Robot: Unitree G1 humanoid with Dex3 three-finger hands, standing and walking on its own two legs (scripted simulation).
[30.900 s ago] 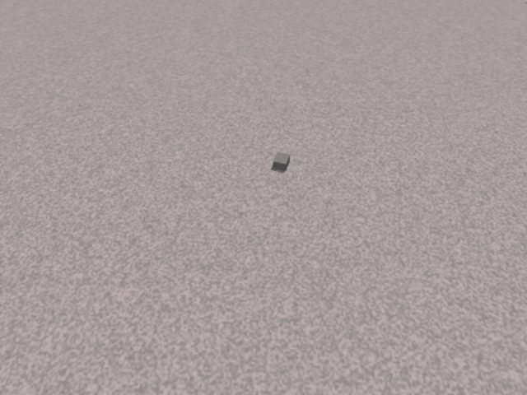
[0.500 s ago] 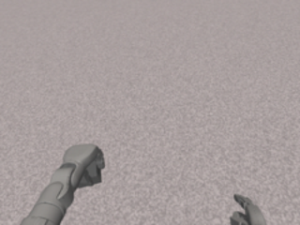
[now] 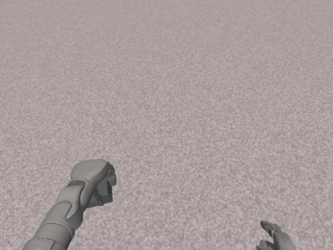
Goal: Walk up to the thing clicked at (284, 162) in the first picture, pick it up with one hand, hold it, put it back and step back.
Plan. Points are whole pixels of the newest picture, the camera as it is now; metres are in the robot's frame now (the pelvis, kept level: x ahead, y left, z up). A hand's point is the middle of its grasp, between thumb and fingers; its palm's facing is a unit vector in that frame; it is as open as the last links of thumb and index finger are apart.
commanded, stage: hold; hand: left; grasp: from above
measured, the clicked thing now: (97, 188) +0.31 +0.23 -0.08
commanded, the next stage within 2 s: crouch in 0.06 s
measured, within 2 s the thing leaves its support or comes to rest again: neither
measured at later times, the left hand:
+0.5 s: hand (103, 195) +0.30 +0.21 -0.10, palm faces -0.45 +0.00 -0.89, open 7.4 cm
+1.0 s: hand (131, 193) +0.40 +0.19 -0.34, palm faces -0.42 +0.04 -0.90, open 7.7 cm
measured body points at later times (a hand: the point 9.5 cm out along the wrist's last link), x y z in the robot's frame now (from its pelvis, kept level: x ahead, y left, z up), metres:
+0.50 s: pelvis -0.01 -0.01 -0.02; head +0.04 -0.01 +0.43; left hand +0.32 +0.21 -0.05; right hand +0.13 -0.26 -0.13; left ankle +0.01 +0.12 -0.74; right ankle +0.01 -0.13 -0.74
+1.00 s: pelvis -0.06 +0.01 -0.22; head +0.11 +0.02 +0.19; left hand +0.42 +0.18 -0.28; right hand -0.06 -0.27 -0.34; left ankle +0.01 +0.12 -0.74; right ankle +0.01 -0.13 -0.74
